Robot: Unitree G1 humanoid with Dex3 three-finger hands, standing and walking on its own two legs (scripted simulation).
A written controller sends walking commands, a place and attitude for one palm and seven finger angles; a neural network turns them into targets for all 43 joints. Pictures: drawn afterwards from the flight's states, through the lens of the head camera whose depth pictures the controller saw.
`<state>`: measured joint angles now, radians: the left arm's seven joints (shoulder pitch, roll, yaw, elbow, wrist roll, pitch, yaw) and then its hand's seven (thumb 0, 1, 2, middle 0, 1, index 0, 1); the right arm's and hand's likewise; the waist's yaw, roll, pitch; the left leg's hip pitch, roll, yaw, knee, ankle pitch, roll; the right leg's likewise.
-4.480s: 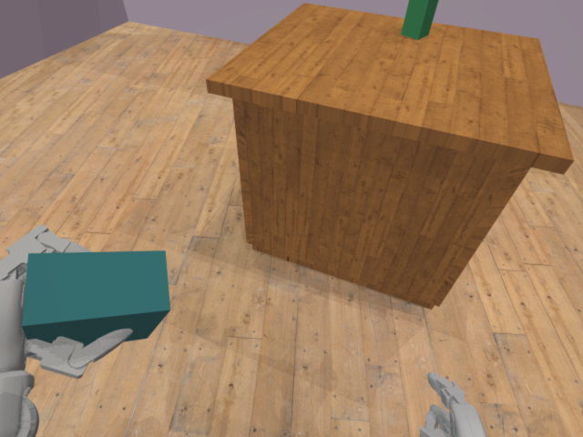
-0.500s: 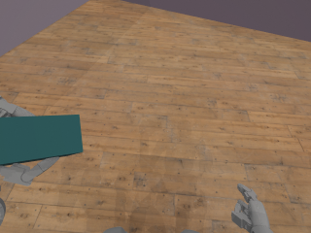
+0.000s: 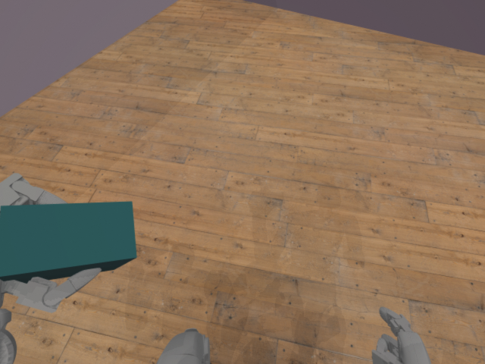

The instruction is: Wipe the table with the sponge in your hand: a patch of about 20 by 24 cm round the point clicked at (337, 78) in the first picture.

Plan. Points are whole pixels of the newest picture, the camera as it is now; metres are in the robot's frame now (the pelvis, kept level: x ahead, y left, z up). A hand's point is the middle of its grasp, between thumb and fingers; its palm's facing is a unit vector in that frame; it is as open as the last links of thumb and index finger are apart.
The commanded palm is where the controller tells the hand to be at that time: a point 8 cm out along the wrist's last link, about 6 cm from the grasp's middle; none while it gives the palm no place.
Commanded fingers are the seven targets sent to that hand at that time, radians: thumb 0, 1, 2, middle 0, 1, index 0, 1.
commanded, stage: walk around to get in front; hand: left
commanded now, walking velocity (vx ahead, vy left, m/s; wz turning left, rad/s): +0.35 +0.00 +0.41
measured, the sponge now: (87, 243) +0.23 +0.19 +0.15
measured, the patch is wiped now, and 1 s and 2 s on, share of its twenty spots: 0.00 0.00 0.00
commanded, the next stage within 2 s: turn to face it in 0.48 s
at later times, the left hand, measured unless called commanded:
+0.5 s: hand (66, 180) +0.31 +0.24 +0.18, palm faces +0.55 -0.68 -0.48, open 10.0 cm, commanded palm +0.25 +0.27 +0.18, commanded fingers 0.00 0.10 1.30 -1.20 -1.60 -1.20 -1.60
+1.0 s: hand (93, 123) +0.40 +0.23 +0.18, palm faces +0.50 -0.75 -0.43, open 10.0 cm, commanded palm +0.34 +0.27 +0.18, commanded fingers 0.00 0.10 1.30 -1.20 -1.60 -1.20 -1.60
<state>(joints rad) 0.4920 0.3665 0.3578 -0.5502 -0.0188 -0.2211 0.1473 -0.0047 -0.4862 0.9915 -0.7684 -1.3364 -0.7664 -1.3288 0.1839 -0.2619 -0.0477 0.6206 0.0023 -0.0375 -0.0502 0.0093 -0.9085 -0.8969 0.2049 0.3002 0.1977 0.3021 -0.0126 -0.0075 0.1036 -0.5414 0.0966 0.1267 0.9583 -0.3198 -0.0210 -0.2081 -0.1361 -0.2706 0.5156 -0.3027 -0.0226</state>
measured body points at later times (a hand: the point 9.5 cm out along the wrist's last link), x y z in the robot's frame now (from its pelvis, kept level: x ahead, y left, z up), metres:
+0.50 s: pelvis +0.14 -0.03 -0.02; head +0.17 -0.05 +0.43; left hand +0.27 +0.27 +0.20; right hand +0.33 -0.19 -0.14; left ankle +0.11 +0.11 -0.70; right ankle +0.19 -0.14 -0.74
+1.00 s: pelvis +0.21 -0.03 -0.01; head +0.26 -0.02 +0.44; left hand +0.37 +0.27 +0.20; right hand +0.45 -0.18 -0.08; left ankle +0.22 +0.11 -0.74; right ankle +0.25 -0.14 -0.71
